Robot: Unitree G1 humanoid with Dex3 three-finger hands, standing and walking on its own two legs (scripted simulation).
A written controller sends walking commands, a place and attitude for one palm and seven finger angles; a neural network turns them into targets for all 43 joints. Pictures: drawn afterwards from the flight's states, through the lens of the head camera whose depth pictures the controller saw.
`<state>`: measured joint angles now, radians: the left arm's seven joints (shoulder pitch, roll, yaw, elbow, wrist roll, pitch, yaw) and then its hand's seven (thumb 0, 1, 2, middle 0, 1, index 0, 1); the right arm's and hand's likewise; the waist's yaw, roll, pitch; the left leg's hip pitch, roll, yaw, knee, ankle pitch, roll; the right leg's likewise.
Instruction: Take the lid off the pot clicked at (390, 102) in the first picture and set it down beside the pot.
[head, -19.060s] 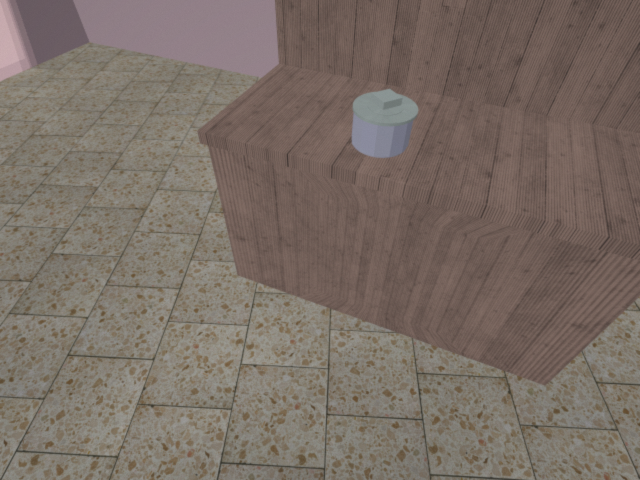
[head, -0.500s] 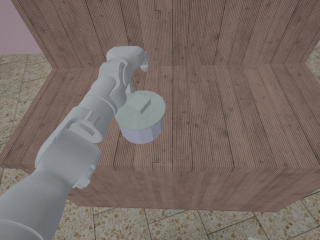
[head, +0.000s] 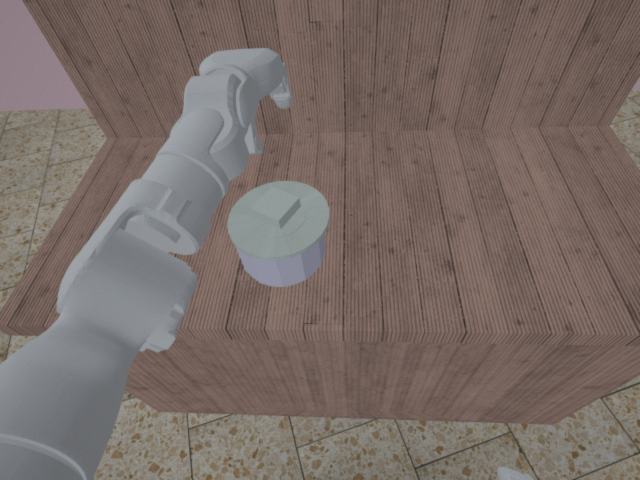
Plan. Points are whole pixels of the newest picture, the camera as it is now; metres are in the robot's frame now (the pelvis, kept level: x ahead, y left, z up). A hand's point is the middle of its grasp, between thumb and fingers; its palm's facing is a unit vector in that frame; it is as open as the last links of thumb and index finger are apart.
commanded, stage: draw the hand back to the body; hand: left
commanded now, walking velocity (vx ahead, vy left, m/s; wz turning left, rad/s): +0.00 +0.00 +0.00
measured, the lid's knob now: (276, 207) +0.50 +0.05 +0.03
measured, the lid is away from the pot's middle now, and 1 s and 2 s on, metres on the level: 0.01 0.01 0.01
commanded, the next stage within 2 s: none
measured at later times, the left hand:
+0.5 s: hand (212, 148) +0.45 +0.09 +0.20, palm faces -0.16 -0.01 -0.99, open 10.1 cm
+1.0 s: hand (212, 169) +0.38 +0.08 +0.22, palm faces -0.01 -0.97 -0.23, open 9.7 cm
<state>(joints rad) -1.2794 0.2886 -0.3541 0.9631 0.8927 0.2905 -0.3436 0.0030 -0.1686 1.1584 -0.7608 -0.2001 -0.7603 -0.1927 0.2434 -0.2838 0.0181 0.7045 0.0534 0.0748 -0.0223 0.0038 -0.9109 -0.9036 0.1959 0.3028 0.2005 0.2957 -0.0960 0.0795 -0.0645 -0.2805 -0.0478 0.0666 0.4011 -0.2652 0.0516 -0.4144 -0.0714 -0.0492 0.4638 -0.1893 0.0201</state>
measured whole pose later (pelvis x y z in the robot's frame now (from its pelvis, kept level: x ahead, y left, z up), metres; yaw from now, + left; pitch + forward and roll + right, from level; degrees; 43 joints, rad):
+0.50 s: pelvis -0.01 +0.00 +0.00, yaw +0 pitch +4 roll +1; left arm -1.03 0.35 -0.34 0.64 0.88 0.26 -0.37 0.00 -0.17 1.16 -0.76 -0.20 -0.76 -0.19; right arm 0.17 -0.28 0.02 0.64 0.07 0.11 0.01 0.01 -0.91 -0.90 0.19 0.30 0.20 0.30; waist -0.03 0.08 -0.05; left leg -0.20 -0.05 0.06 0.38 -0.26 0.06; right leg -0.33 -0.08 -0.05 0.45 -0.18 0.02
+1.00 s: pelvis +0.02 -0.01 +0.00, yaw -1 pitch -1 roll +0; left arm -0.37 0.24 0.03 -0.01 -0.02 -0.13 0.06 0.00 0.01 1.11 -0.66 -0.22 -0.66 -0.21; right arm 0.23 -0.21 0.04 0.65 0.03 -0.01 -0.04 0.01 -0.91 -0.90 0.20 0.30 0.20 0.30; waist -0.03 0.06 0.06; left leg -0.05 0.00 0.07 0.37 -0.30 0.03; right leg -0.18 -0.02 -0.05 0.40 -0.21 0.00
